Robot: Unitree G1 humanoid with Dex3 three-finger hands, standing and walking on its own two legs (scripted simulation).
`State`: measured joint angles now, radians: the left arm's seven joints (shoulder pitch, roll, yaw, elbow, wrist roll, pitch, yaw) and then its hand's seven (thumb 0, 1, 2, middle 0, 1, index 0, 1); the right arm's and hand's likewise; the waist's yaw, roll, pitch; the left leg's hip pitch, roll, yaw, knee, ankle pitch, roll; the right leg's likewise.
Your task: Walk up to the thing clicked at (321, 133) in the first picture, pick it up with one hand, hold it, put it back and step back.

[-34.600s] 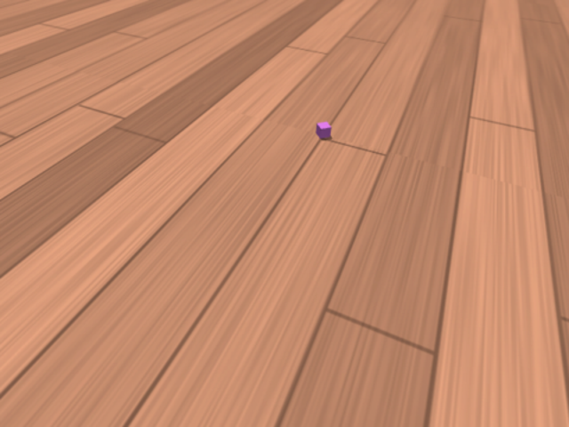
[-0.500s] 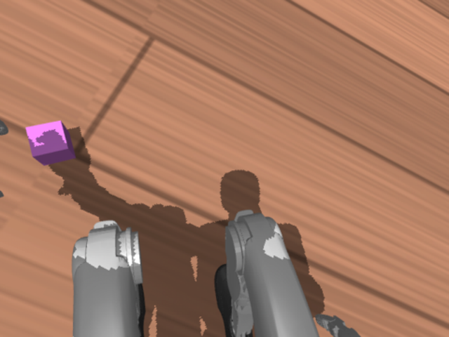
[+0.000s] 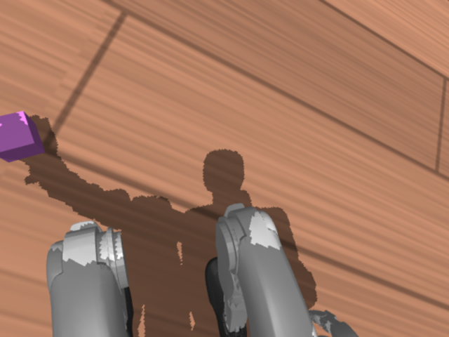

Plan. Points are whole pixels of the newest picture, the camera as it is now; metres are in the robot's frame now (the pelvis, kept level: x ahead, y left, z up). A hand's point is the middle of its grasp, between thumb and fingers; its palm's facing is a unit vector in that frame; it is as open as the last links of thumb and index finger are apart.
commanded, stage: rise first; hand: left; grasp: from above
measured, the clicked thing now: (15, 137) +0.50 +0.35 -0.30
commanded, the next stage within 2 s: none
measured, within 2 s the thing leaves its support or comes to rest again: neither
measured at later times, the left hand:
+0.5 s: hand out of the picture +0.44 +0.39 -0.18, palm faces -0.40 -0.15 -0.90, open 13.5 cm
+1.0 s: hand out of the picture +0.46 +0.39 -0.18, palm faces -0.39 -0.15 -0.91, open 13.6 cm
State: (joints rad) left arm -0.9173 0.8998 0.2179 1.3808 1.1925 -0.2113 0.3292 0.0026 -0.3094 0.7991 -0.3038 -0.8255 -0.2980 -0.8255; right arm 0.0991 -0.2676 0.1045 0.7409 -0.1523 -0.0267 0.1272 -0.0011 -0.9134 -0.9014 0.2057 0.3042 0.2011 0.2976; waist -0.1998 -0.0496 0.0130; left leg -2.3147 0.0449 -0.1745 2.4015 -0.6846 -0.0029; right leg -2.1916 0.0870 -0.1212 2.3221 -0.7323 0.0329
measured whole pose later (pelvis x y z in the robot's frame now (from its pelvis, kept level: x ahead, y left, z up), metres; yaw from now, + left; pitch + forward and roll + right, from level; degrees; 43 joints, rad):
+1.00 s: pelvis +0.00 +0.00 -0.01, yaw -2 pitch +31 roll -11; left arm -1.01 1.00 0.20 1.46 1.20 -0.18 0.33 0.00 -0.45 0.92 -0.22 -0.89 -0.20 -0.91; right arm 0.12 -0.29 0.18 0.70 -0.16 -0.04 0.14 0.00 -0.91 -0.90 0.21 0.30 0.20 0.30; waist -0.26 -0.07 0.05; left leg -2.35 0.04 -0.21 2.45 -0.67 0.00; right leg -2.21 0.10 -0.15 2.35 -0.71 0.04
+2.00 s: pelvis -0.01 +0.00 -0.01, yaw -1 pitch +32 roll -11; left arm -0.99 0.98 0.17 1.39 1.19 -0.16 0.27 0.00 -0.40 0.88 -0.25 -0.85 -0.23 -0.87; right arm 0.14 -0.28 0.18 0.68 -0.14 -0.02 0.15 0.00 -0.90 -0.90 0.21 0.30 0.20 0.30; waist -0.26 -0.05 0.03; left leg -2.34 0.04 -0.20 2.42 -0.66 0.00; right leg -2.20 0.09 -0.14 2.33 -0.71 0.04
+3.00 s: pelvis -0.01 +0.00 -0.01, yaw -1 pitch +31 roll -12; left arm -0.99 0.97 0.17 1.40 1.19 -0.16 0.28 0.00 -0.38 0.87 -0.26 -0.84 -0.24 -0.85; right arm 0.15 -0.29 0.18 0.67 -0.15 -0.03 0.16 0.00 -0.90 -0.89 0.21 0.30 0.20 0.30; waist -0.27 -0.05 0.03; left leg -2.35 0.03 -0.20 2.43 -0.66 0.01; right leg -2.20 0.09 -0.14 2.33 -0.70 0.04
